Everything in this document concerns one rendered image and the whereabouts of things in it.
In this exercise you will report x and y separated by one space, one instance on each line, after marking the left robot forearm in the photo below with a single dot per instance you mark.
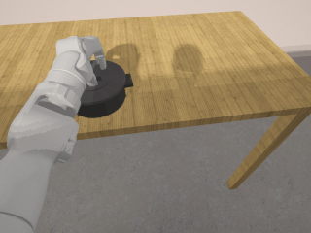
64 85

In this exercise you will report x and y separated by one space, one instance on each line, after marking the left robot upper arm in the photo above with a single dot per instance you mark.
43 138

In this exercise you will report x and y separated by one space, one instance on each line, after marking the lid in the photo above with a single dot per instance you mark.
113 81

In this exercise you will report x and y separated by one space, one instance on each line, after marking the left robot hand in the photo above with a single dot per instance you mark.
98 52

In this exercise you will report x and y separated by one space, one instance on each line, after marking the knob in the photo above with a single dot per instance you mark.
97 72

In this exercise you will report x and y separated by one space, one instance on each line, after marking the pot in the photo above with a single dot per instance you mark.
108 107

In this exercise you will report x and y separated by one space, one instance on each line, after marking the table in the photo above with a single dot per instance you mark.
187 70

